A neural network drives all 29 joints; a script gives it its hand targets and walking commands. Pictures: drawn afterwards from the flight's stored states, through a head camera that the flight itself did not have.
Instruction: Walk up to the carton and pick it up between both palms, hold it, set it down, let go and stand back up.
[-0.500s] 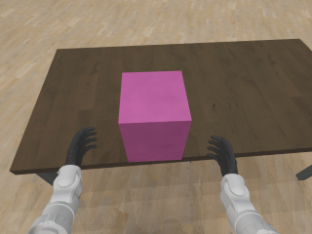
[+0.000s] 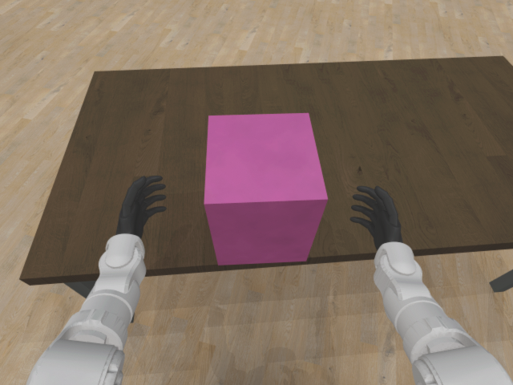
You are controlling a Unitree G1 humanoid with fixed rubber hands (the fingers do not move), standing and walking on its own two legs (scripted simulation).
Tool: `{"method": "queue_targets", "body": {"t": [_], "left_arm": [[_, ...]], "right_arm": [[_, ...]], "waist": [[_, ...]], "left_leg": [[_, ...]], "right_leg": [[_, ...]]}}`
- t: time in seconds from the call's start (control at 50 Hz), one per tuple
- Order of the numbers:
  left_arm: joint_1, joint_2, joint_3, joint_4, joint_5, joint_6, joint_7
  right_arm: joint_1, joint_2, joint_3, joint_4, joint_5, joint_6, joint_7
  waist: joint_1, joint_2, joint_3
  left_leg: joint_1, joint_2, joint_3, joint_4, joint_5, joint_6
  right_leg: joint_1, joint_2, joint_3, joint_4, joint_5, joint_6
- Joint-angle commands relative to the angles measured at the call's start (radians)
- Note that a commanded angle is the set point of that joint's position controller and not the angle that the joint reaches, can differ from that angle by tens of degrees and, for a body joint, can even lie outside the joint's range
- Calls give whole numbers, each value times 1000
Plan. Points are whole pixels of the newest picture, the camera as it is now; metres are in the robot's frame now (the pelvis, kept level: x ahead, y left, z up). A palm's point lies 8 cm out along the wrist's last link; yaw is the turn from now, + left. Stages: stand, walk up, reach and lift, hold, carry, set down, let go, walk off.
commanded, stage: reach and lift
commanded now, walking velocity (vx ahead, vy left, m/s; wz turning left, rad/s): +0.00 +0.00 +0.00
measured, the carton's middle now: (260, 193) +0.50 +0.03 -0.08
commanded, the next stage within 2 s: none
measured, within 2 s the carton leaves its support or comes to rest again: neither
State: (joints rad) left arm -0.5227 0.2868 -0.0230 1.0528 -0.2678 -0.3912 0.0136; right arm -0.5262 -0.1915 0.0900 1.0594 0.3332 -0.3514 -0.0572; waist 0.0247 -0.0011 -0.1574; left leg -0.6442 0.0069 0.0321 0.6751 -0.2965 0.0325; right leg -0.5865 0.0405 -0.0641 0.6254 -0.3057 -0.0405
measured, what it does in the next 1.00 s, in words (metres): stands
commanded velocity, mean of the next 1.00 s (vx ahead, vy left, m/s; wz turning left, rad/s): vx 0.00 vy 0.00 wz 0.00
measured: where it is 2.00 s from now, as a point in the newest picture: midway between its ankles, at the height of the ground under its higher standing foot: outside the picture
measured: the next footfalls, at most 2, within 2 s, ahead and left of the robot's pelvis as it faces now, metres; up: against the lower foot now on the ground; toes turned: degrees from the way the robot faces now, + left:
none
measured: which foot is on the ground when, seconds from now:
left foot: down 0.00-1.00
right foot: down 0.00-1.00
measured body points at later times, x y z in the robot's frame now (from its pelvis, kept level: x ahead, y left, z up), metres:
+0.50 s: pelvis -0.01 -0.01 +0.00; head +0.06 +0.00 +0.44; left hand +0.44 +0.24 +0.07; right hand +0.46 -0.18 +0.08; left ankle +0.01 +0.10 -0.72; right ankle -0.01 -0.10 -0.72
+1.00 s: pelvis +0.00 -0.02 -0.01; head +0.10 +0.00 +0.43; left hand +0.46 +0.24 +0.05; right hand +0.48 -0.19 +0.06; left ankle +0.01 +0.10 -0.72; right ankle -0.01 -0.10 -0.72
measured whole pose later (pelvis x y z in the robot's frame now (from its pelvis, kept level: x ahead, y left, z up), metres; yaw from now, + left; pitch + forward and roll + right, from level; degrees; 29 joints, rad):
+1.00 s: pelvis +0.00 -0.02 -0.01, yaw +2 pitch +27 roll +0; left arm -1.09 0.39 -0.09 1.58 -0.36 -0.33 -0.04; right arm -1.00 -0.23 0.10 1.29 0.37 -0.17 -0.08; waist -0.03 -0.03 -0.27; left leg -0.86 0.00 0.00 0.61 -0.22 0.00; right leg -0.82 0.04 -0.09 0.61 -0.27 -0.07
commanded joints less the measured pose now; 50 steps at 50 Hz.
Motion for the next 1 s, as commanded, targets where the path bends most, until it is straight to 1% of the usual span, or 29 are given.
{"method": "queue_targets", "body": {"t": [0.0,0.04,0.1,0.16,0.2,0.3,0.38,0.44,0.5,0.56,0.58,0.7,0.8,0.92,0.98], "left_arm": [[-468,178,52,-126,1,-3,0],[-501,175,53,-101,-3,21,-6],[-554,174,49,-45,-4,49,-12],[-626,172,28,-11,-17,70,-15],[-677,184,23,1,-27,81,-12],[-802,213,-2,26,-52,104,-2],[-885,234,-14,37,-62,119,3],[-940,253,-23,63,-70,130,3],[-980,267,-28,101,-72,140,-2],[-1006,276,-35,147,-76,144,-9],[-1011,277,-36,163,-77,145,-13],[-1015,276,-51,304,-85,125,-39],[-1021,271,-66,368,-97,69,-53],[-1054,266,-64,370,-101,-8,-49],[-1057,259,-59,380,-90,-42,-47]], "right_arm": [[-464,-186,-14,-157,21,-7,-6],[-506,-192,1,-143,34,14,-8],[-566,-206,13,-104,44,36,-12],[-627,-214,26,-72,62,63,-12],[-675,-226,25,-68,68,78,-13],[-778,-247,14,-62,81,123,-14],[-839,-264,-2,-60,81,153,-16],[-880,-266,-9,-43,81,176,-19],[-915,-271,-14,-21,79,193,-22],[-942,-267,-14,0,76,204,-24],[-952,-264,-11,2,76,207,-25],[-964,-233,11,55,73,204,-23],[-959,-210,15,67,63,171,-20],[-949,-191,-22,50,26,117,-24],[-934,-184,-41,59,7,88,-27]], "waist": [[14,56,-621],[13,34,-615],[16,20,-590],[13,26,-592],[12,21,-614],[6,39,-700],[1,59,-780],[-5,64,-811],[-12,65,-824],[-15,56,-819],[-15,45,-810],[-16,13,-744],[-22,-5,-752],[-42,16,-859],[-48,44,-905]], "left_leg": [[360,18,-53,0,501,-78],[367,18,-53,1,509,-77],[367,22,-58,-3,517,-77],[374,24,-58,-8,517,-79],[373,24,-58,-11,508,-77],[364,23,-55,-20,488,-77],[362,19,-51,-16,495,-79],[343,16,-45,-17,493,-78],[325,14,-44,-19,487,-78],[298,11,-41,-25,479,-77],[281,10,-41,-28,472,-75],[155,4,-36,-61,421,-60],[61,0,-33,-73,394,-53],[26,0,-26,-46,404,-61],[22,0,-23,-27,420,-67]], "right_leg": [[164,-17,65,-45,334,22],[153,-14,65,-50,342,25],[134,-11,61,-56,343,30],[101,-8,56,-66,334,30],[90,-8,52,-65,330,33],[70,-9,43,-68,337,34],[71,-11,39,-67,360,36],[84,-14,35,-66,386,37],[94,-19,36,-64,408,43],[120,-25,35,-63,430,47],[134,-26,36,-62,436,50],[224,-47,48,-47,492,66],[262,-61,58,-26,529,78],[221,-69,52,10,547,79],[189,-70,44,29,553,76]]}}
